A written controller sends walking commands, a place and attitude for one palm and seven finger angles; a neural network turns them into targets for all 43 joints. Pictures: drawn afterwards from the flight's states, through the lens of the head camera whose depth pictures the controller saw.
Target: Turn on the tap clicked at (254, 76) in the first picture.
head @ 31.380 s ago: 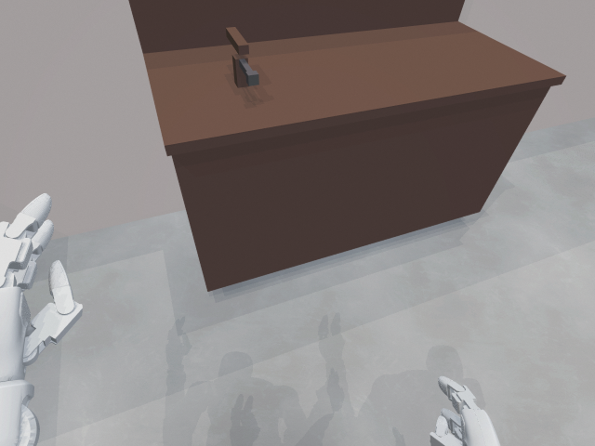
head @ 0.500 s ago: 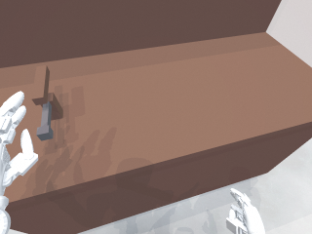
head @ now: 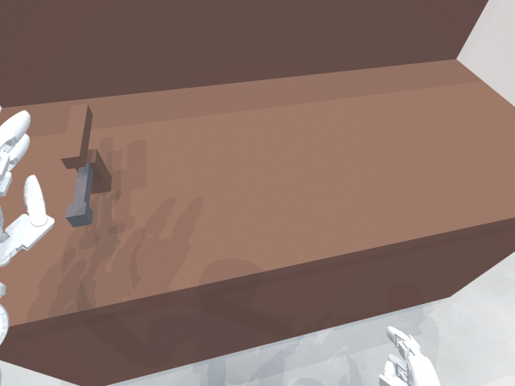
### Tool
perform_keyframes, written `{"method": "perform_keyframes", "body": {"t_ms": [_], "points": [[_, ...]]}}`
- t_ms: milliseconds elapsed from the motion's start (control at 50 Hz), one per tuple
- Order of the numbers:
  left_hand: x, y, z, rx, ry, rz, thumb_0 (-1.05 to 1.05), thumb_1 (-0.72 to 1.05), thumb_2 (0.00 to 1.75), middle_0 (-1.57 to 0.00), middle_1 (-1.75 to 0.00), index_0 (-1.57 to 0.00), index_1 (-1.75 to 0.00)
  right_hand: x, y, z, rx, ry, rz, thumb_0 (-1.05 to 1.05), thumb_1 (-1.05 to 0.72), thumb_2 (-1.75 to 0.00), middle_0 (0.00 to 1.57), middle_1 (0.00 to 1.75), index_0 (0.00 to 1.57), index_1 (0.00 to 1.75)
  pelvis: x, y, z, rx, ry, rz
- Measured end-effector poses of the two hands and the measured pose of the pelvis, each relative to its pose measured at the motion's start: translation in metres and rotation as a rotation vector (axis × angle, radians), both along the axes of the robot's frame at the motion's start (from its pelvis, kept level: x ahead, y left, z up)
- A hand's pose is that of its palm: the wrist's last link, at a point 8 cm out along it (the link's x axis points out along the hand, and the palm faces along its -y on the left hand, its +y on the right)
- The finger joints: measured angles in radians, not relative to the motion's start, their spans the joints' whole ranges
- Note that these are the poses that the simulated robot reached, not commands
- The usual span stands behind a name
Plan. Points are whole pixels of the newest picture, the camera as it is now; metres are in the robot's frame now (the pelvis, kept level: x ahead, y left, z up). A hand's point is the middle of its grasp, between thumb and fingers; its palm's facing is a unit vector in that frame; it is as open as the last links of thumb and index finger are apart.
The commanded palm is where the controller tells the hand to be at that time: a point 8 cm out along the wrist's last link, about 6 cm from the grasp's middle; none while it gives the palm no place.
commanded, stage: come to a stop and stand still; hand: left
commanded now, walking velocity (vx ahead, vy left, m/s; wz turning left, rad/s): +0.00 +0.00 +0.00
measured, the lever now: (79, 214) +0.32 +0.33 +0.06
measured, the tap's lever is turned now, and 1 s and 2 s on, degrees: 0 0 0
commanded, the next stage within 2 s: look again from close up in 0.82 s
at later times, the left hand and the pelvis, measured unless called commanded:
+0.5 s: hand out of the picture +0.23 +0.34 +0.18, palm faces +0.41 -0.85 -0.32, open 7.4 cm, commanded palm +0.17 +0.37 +0.17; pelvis +0.00 +0.09 +0.00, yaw -1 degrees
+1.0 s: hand out of the picture +0.20 +0.32 +0.16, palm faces +0.37 -0.85 -0.37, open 7.4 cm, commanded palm +0.15 +0.36 +0.17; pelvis -0.01 +0.08 +0.00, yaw +0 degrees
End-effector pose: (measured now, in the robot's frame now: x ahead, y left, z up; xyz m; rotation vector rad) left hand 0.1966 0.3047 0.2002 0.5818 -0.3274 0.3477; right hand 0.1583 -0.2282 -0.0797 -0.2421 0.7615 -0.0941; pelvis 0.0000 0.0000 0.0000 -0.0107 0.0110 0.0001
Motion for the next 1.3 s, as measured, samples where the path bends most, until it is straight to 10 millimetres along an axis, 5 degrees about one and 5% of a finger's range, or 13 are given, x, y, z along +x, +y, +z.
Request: {"method": "perform_keyframes", "body": {"t_ms": [80, 180, 240, 400, 480, 600, 700, 860, 1300], "points": [[0.013, 0.028, 0.0, -0.035, -0.031, 0.049, 0.02, 0.89, 0.9, -0.21, -0.3, -0.21, -0.3, 0.008, 0.014, 0.006, 0.031, -0.048, 0.016, 0.02, -0.9, -0.9, 0.2, 0.3, 0.2, 0.3, -0.002, 0.014, 0.0, 0.002, 0.01, -0.028], [0.004, 0.006, -0.038, -0.151, 0.118, -0.073, 0.02, 0.9, 0.9, -0.2, -0.3, -0.2, -0.3, 0.011, 0.032, 0.01, 0.042, -0.089, -0.013, 0.01, -0.9, -0.9, 0.2, 0.3, 0.2, 0.3, 0.002, 0.041, -0.001, 0.0, 0.009, -0.04], [-0.005, 0.009, -0.053, -0.182, 0.172, -0.117, 0.02, 0.89, 0.9, -0.21, -0.3, -0.21, -0.3, 0.011, 0.046, 0.014, 0.014, -0.079, -0.019, 0.01, -0.9, -0.9, 0.2, 0.3, 0.2, 0.3, 0.004, 0.051, -0.001, -0.002, 0.005, -0.033], [-0.007, 0.073, -0.024, -0.132, -0.029, -0.005, 0.02, 0.88, 0.9, -0.22, -0.3, -0.22, -0.31, 0.02, 0.088, 0.024, -0.029, -0.079, 0.054, 0.02, -0.9, -0.9, 0.2, 0.3, 0.2, 0.3, 0.004, 0.075, -0.001, -0.009, -0.012, -0.012], [-0.006, 0.076, -0.013, -0.138, -0.1, -0.025, 0.02, 0.89, 0.9, -0.21, -0.3, -0.21, -0.3, 0.026, 0.107, 0.027, -0.002, -0.116, 0.081, 0.02, -0.9, -0.9, 0.2, 0.3, 0.2, 0.3, 0.003, 0.088, -0.002, -0.007, -0.016, -0.018], [-0.008, 0.071, -0.03, -0.152, 0.018, -0.081, 0.02, 0.89, 0.9, -0.21, -0.3, -0.21, -0.3, 0.019, 0.124, 0.025, 0.041, -0.126, 0.059, 0.01, -0.9, -0.9, 0.21, 0.3, 0.21, 0.3, -0.002, 0.098, -0.001, -0.005, -0.02, -0.025], [-0.018, 0.08, -0.038, -0.139, 0.082, -0.045, 0.02, 0.89, 0.9, -0.21, -0.3, -0.21, -0.3, 0.002, 0.122, 0.019, 0.033, -0.071, 0.044, 0.01, -0.9, -0.9, 0.21, 0.3, 0.21, 0.3, -0.009, 0.098, 0.0, -0.012, -0.02, -0.018], [-0.032, 0.074, -0.024, -0.131, 0.005, -0.02, 0.02, 0.89, 0.9, -0.21, -0.3, -0.21, -0.3, -0.016, 0.102, 0.013, -0.002, -0.021, 0.04, 0.02, -0.9, -0.9, 0.21, 0.3, 0.21, 0.3, -0.014, 0.091, 0.001, -0.015, -0.026, -0.005], [-0.031, 0.037, -0.03, -0.162, 0.055, -0.025, 0.02, 0.89, 0.9, -0.21, -0.3, -0.21, -0.3, 0.0, 0.06, 0.021, -0.011, -0.083, 0.016, 0.02, -0.9, -0.9, 0.2, 0.3, 0.2, 0.3, -0.012, 0.058, 0.003, -0.018, -0.019, -0.001]]}}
